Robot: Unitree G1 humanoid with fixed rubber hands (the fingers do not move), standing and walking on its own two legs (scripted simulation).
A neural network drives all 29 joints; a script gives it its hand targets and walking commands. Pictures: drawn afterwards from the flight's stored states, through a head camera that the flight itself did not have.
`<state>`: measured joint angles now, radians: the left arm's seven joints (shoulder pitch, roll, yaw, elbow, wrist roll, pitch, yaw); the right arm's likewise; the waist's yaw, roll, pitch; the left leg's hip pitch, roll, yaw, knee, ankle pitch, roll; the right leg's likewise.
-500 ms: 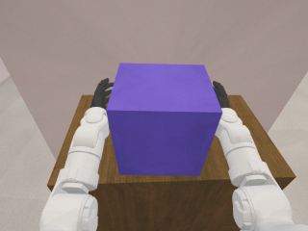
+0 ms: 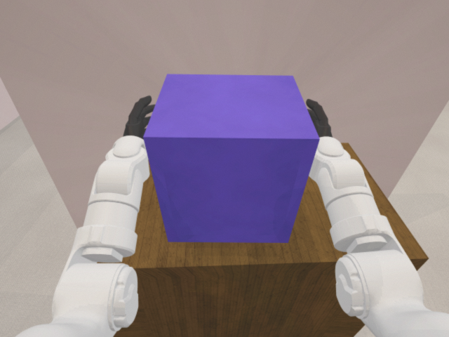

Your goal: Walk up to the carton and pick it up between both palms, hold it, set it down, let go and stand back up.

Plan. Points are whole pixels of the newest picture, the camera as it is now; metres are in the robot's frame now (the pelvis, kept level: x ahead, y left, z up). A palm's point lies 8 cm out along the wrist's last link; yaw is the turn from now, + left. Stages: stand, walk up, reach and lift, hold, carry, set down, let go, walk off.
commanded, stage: reach and lift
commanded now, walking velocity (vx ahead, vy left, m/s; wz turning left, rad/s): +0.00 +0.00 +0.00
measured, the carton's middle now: (229, 160) +0.40 +0.00 +0.16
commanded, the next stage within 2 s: hold in 0.96 s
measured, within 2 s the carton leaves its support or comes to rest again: neither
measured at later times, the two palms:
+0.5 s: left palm (127, 127) +0.38 +0.17 +0.24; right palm (320, 128) +0.39 -0.15 +0.24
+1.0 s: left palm (120, 126) +0.37 +0.18 +0.24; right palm (319, 123) +0.39 -0.14 +0.25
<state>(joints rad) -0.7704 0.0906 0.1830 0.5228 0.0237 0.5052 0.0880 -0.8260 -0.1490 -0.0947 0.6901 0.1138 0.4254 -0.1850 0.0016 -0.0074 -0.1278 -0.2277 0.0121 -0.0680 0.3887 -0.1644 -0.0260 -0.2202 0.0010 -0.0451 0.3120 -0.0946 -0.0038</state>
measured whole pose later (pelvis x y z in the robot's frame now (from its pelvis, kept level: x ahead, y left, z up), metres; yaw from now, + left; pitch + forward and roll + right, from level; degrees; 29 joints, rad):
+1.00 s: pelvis +0.00 +0.00 +0.00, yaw +0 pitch +0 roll -1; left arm -0.81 0.12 0.22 0.42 0.03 0.72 0.07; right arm -0.92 -0.15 -0.09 0.69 0.20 0.57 -0.22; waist 0.00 -0.01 -0.18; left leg -0.22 0.01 -0.07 0.39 -0.16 -0.03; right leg -0.22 0.00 -0.05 0.31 -0.09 0.00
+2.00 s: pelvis +0.00 +0.00 +0.00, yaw +0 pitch -1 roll -1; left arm -0.80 0.12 0.23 0.37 0.05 0.80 0.05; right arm -0.95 -0.16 -0.09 0.69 0.23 0.63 -0.24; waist 0.00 -0.01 -0.20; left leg -0.22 0.01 -0.07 0.39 -0.16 -0.03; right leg -0.21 0.00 -0.04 0.31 -0.10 0.00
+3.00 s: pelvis +0.00 +0.00 +0.00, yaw +0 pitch -1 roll -1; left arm -0.80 0.12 0.24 0.35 0.07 0.81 0.04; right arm -0.96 -0.16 -0.09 0.68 0.24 0.64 -0.24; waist -0.01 -0.01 -0.19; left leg -0.21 0.01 -0.07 0.39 -0.16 -0.03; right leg -0.20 0.00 -0.04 0.31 -0.09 0.00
